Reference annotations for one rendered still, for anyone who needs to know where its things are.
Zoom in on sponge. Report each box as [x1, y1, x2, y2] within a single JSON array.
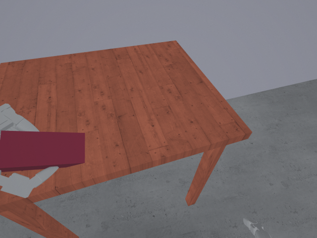
[[0, 130, 85, 172]]

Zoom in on right robot hand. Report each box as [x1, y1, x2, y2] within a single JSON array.
[[243, 217, 271, 238]]

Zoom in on left robot hand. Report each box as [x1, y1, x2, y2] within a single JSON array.
[[0, 104, 59, 198]]

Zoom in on table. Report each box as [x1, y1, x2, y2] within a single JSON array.
[[0, 41, 252, 238]]

